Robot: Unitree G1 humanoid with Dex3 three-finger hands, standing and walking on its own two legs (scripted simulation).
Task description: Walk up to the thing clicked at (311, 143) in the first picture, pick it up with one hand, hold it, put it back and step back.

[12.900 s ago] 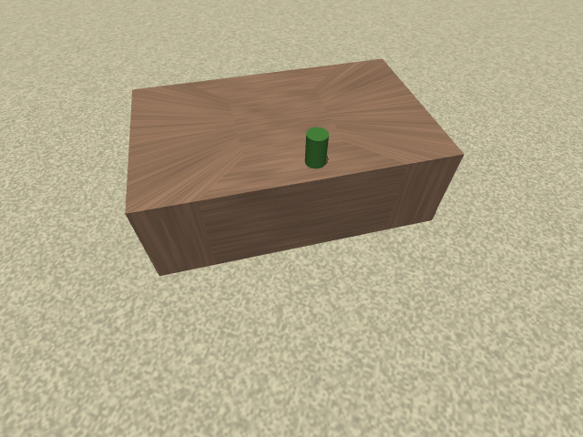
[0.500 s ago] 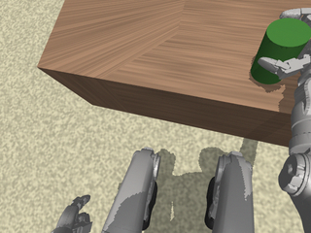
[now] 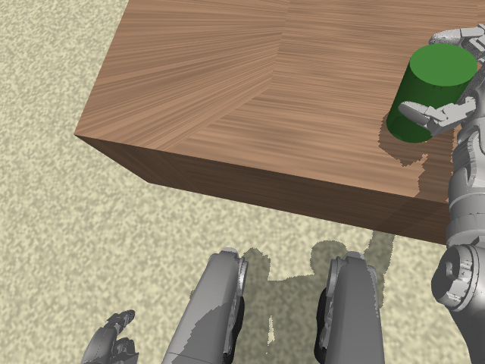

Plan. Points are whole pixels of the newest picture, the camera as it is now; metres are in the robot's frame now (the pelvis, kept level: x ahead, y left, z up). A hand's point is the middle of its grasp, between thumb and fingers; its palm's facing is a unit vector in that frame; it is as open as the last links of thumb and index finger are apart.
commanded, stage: settle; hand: right
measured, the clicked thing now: (425, 97) +0.51 -0.22 -0.01
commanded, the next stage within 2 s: lift in 0.32 s
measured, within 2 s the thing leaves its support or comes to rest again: neither
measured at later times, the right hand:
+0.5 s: hand (455, 79) +0.51 -0.23 +0.04, palm faces +0.12 +0.99 -0.01, open 11.3 cm
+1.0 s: hand out of the picture +0.45 -0.23 +0.11, palm faces +0.13 +0.99 -0.01, open 11.3 cm
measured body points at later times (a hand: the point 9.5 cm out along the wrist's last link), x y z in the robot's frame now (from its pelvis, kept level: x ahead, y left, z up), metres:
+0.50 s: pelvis +0.01 -0.01 +0.03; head +0.19 -0.06 +0.43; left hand +0.10 +0.26 -0.09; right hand +0.50 -0.29 +0.04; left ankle +0.04 +0.13 -0.50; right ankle +0.08 -0.15 -0.50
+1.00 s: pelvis +0.02 -0.01 +0.09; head +0.16 -0.05 +0.51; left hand +0.14 +0.25 -0.03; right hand +0.44 -0.29 +0.12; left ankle +0.04 +0.13 -0.50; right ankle +0.08 -0.15 -0.50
